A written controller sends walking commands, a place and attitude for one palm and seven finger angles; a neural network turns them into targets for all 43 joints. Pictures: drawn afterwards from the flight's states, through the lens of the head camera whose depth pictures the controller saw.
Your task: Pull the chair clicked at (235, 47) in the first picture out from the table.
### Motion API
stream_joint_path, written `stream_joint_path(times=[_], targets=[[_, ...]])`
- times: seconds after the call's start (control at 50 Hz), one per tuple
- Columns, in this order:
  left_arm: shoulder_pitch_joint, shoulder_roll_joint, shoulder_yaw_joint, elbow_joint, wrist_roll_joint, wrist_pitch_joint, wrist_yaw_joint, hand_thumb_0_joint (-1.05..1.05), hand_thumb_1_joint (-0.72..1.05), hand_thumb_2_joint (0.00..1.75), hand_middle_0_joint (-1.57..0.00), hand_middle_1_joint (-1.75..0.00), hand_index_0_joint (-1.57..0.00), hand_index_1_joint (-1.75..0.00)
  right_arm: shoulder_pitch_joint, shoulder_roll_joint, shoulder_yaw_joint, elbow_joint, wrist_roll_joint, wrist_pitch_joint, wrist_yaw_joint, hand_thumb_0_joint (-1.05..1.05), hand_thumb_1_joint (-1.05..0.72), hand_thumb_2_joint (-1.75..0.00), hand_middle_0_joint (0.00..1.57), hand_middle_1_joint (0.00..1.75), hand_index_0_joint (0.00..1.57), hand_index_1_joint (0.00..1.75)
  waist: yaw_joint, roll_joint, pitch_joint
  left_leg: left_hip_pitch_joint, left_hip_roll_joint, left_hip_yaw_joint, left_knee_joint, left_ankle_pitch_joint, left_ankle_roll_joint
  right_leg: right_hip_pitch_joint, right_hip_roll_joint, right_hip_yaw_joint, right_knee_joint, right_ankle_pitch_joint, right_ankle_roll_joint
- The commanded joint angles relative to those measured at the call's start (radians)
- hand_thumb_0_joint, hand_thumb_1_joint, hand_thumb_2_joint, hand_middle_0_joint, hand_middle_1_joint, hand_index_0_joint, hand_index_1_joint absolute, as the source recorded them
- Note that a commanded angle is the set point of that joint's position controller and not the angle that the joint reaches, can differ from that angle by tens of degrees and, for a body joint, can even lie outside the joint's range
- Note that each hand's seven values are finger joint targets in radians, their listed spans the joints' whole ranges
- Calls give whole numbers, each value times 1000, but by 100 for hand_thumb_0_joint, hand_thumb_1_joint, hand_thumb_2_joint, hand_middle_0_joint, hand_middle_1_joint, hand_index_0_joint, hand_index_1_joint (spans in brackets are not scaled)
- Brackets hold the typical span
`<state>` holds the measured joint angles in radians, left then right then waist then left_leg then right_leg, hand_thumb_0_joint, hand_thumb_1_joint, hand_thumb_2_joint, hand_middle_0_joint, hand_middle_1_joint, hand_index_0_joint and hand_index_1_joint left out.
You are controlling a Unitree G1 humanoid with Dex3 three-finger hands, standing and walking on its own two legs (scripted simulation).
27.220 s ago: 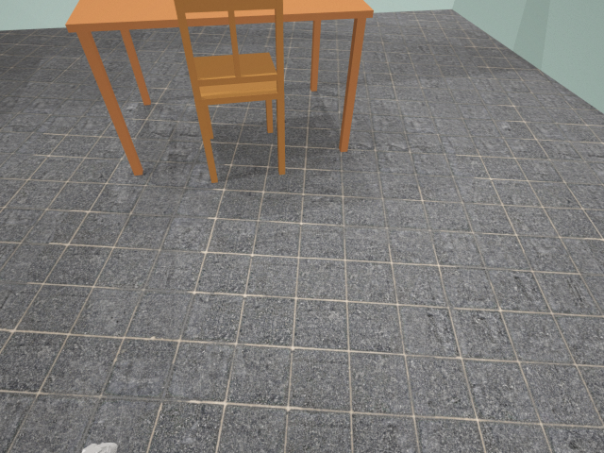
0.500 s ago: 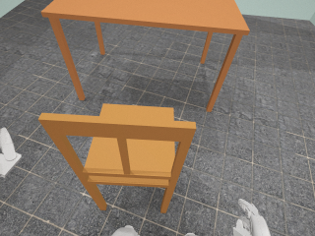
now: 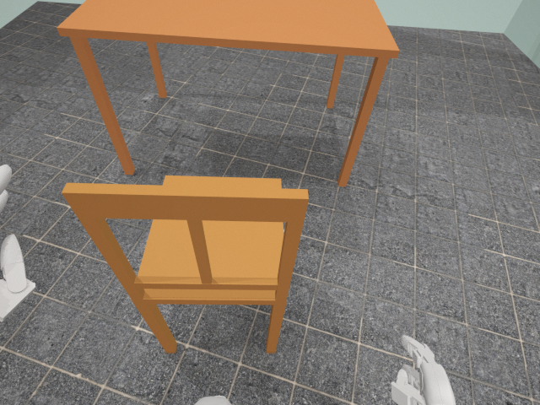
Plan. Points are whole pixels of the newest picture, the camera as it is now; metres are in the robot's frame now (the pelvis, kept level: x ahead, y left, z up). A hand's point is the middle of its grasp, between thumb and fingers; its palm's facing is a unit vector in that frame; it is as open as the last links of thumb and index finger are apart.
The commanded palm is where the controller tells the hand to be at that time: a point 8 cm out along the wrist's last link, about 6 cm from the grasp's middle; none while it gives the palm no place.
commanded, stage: step back with the hand held close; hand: left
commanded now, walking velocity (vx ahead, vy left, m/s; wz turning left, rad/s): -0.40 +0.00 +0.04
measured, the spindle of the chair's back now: (201, 252) +0.41 +0.16 -0.10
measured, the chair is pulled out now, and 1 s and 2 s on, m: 0.72 0.72 0.72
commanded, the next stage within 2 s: stop stepping back and stand still in 0.04 s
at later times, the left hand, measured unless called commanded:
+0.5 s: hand out of the picture +0.08 +0.27 +0.16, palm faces +0.49 -0.78 -0.39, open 7.4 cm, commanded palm +0.03 +0.30 +0.18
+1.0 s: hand out of the picture +0.08 +0.27 +0.11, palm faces +0.39 -0.81 -0.45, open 7.4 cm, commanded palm none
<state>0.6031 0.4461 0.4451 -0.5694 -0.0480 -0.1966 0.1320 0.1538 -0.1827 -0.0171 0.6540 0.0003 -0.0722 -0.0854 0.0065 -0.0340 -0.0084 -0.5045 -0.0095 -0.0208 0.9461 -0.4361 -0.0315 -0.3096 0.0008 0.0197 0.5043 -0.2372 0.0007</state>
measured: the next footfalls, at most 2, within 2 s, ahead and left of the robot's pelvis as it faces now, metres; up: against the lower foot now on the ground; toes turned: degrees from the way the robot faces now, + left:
left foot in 0.08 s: -0.04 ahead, +0.10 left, +0.00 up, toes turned +2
right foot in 0.68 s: -0.07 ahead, -0.13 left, +0.00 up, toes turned +1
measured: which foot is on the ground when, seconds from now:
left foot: up 0.00-0.06, down 0.08-1.00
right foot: down 0.00-0.54, up 0.56-0.66, down 0.68-1.00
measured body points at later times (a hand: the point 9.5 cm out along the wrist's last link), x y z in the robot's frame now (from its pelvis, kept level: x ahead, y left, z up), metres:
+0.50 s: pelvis -0.10 +0.00 -0.01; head -0.13 +0.01 +0.44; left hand +0.05 +0.31 +0.18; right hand +0.03 -0.25 -0.09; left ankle -0.08 +0.10 -0.73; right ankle -0.05 -0.13 -0.74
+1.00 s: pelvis -0.12 +0.00 +0.00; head -0.14 -0.01 +0.45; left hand +0.06 +0.31 +0.13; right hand +0.04 -0.24 -0.09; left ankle -0.08 +0.10 -0.74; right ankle -0.11 -0.13 -0.74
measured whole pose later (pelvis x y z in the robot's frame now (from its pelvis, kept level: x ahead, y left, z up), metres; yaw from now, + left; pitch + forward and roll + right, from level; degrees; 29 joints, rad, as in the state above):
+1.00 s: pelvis -0.12 +0.00 +0.00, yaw +3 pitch +0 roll -2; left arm 0.42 0.37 0.30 -0.20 0.01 -0.14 0.09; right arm 0.22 -0.22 -0.02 0.74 -0.01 -0.14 -0.02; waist 0.00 0.03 -0.06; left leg -0.33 -0.01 -0.02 0.54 -0.20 0.02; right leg -0.24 0.01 -0.05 0.48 -0.24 0.00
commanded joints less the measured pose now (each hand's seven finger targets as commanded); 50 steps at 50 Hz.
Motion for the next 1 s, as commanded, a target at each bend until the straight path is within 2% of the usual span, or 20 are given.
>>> stream_joint_path(times=[0.0, 0.04, 0.08, 0.1, 0.16, 0.24, 0.28, 0.34, 0.38, 0.42, 0.44, 0.48, 0.52, 0.56, 0.62, 0.74, 0.9, 0.92, 0.94, 0.98], targets=[[-50, 160, 130, -123, 14, -36, 50, 0, 90, 90, -20, -30, -20, -30, -90, -100, -16, -163, 2, -32, -34, 0, -90, -90, 20, 30, 20, 30, -25, -71, -93, 135, 16, 28, -487, 146, 18, 135, -183, 62, -13, 608, -66], [-45, 154, 104, -231, 11, -55, 48, 0, 90, 90, -20, -30, -20, -30, -71, -143, -51, -175, 8, -41, -28, 0, -90, -90, 20, 30, 20, 30, -2, 103, -158, 272, 198, -104, -604, 710, 80, 97, -71, 0, 111, 351, 17], [49, 145, 113, -231, 3, -63, 42, 0, 90, 90, -20, -30, -20, -30, -63, -128, -65, -190, 6, -65, -1, 0, -90, -90, 20, 30, 20, 30, 7, 274, -234, 404, 329, -183, -534, 1003, 151, -79, -27, -5, 271, -179, 12], [16, 180, 141, -302, -5, -64, 37, 0, 90, 90, -20, -30, -20, -30, -71, -132, -59, -182, -21, -81, 1, 0, -90, -90, 20, 30, 20, 30, -5, 382, -217, 287, 363, -233, -573, 944, 181, -54, -23, 12, 369, -273, 18], [-17, 193, 153, -376, 0, -66, 45, 0, 90, 90, -20, -30, -20, -30, -20, -140, -67, -152, 2, -101, 19, 0, -90, -90, 20, 30, 20, 30, -4, 271, -225, 369, 296, -140, -488, 863, 145, -29, -28, -18, 198, -173, 12], [19, 173, 161, -216, -20, -39, 40, 0, 90, 90, -20, -30, -20, -30, -18, -148, -34, -166, 21, -106, 11, 0, -90, -90, 20, 30, 20, 30, -15, 236, -104, 138, 194, -101, -547, 118, 86, 185, -19, -75, -114, -36, 21], [-25, 167, 149, -126, -15, -32, 39, 0, 90, 90, -20, -30, -20, -30, -6, -147, -24, -157, 21, -103, 1, 0, -90, -90, 20, 30, 20, 30, -33, 133, -63, 76, 116, -51, -525, -141, 53, 180, -53, -22, -159, -121, -7], [-67, 152, 104, -81, -5, -7, 39, 0, 90, 90, -20, -30, -20, -30, 8, -153, -39, -157, 16, -78, -5, 0, -90, -90, 20, 30, 20, 30, -37, -70, -17, 224, 6, 21, -205, -54, 31, -180, -186, 181, -319, -470, -91], [-118, 141, 66, -85, -2, -1, 43, 0, 90, 90, -20, -30, -20, -30, 24, -154, -28, -130, 8, -64, 0, 0, -90, -90, 20, 30, 20, 30, -50, -106, -44, 265, -15, 25, -86, 12, 39, -217, -243, 181, -321, -425, -121], [-205, 142, 55, -77, 5, -6, 45, 0, 90, 90, -20, -30, -20, -30, -1, -151, -19, -137, 9, -68, -5, 0, -90, -90, 20, 30, 20, 30, -53, -157, 0, 253, 15, 3, -232, -30, 61, -204, -228, 117, -294, -442, -90], [-214, 148, 60, -84, 13, -11, 47, 0, 90, 90, -20, -30, -20, -30, -12, -154, -19, -141, 8, -76, -11, 0, -90, -90, 20, 30, 20, 30, -50, -114, 21, 253, 26, -7, -357, -44, 70, -178, -196, 101, -260, -442, -77], [-197, 151, 65, -136, 22, -29, 50, 0, 90, 90, -20, -30, -20, -30, -2, -168, -23, -162, 8, -91, -19, 0, -90, -90, 20, 30, 20, 30, -37, 127, 46, 183, 112, -151, -645, -119, 109, -77, -78, 28, -71, -341, -35], [-166, 165, 88, -165, 36, -33, 45, 0, 90, 90, -20, -30, -20, -30, -22, -150, -18, -172, 13, -102, -15, 0, -90, -90, 20, 30, 20, 30, -25, 392, 25, -50, 237, -355, -863, -470, 153, 100, 16, -64, 236, -223, 7], [-152, 182, 106, -161, 39, -36, 31, 0, 90, 90, -20, -30, -20, -30, -9, -127, -28, -185, 16, -113, -2, 0, -90, -90, 20, 30, 20, 30, -11, 330, 48, -151, 213, -294, -827, -379, 157, 192, 15, -72, 252, -183, 8], [-64, 152, 96, -113, 27, -53, 26, 0, 90, 90, -20, -30, -20, -30, 20, -144, -25, -152, 14, -127, 8, 0, -90, -90, 20, 30, 20, 30, -15, 131, 29, 5, 130, -172, -614, -109, 105, 208, -16, -51, -143, -87, -13], [-117, 142, 89, -88, 14, -56, 27, 0, 90, 90, -20, -30, -20, -30, 16, -149, -33, -138, 9, -125, 5, 0, -90, -90, 20, 30, 20, 30, -38, 47, 21, 164, 72, -91, -500, -37, 82, 2, -92, 118, -232, -250, -60], [-146, 135, 68, -89, 15, -51, 29, 0, 90, 90, -20, -30, -20, -30, -22, -138, -20, -138, 17, -137, 1, 0, -90, -90, 20, 30, 20, 30, -23, 96, -15, 194, 112, -119, -614, 74, 82, 124, -58, 60, -185, -32, -18], [-182, -104, -323, 678, 113, 126, -107, 0, 90, 90, -20, -30, -20, -30, -4, -266, -66, 92, -12, -119, 88, 0, -90, -90, 20, 30, 20, 30, -50, 90, 69, 116, 111, -139, -452, 400, 92, -16, -87, -14, 11, 194, -30], [-141, -182, -318, 716, 90, 194, -124, 0, 90, 90, -20, -30, -20, -30, 71, -149, -47, 99, -7, -51, 86, 0, -90, -90, 20, 30, 20, 30, -25, 71, -35, 171, 110, -106, -473, 458, 89, 37, -75, -12, -7, 177, -19], [-187, -202, -356, 800, 83, 209, -121, 0, 90, 90, -20, -30, -20, -30, 79, -125, -24, 88, -19, -12, 83, 0, -90, -90, 20, 30, 20, 30, -8, -27, -58, 151, 121, -145, -484, 400, 102, 66, -76, -9, -27, 85, -23]])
